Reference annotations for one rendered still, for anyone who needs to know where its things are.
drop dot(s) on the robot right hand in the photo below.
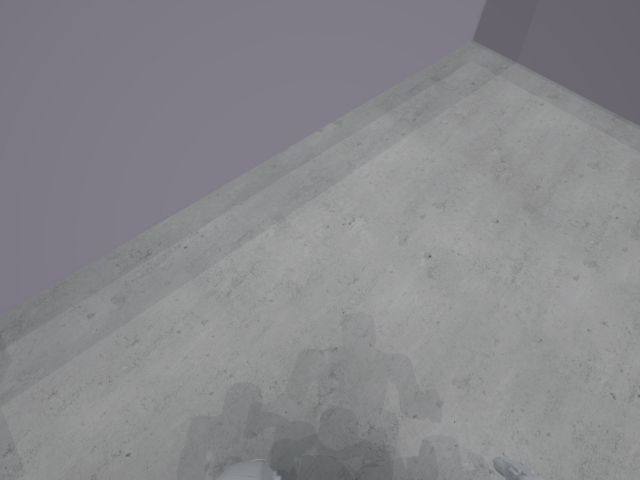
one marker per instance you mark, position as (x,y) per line
(512,470)

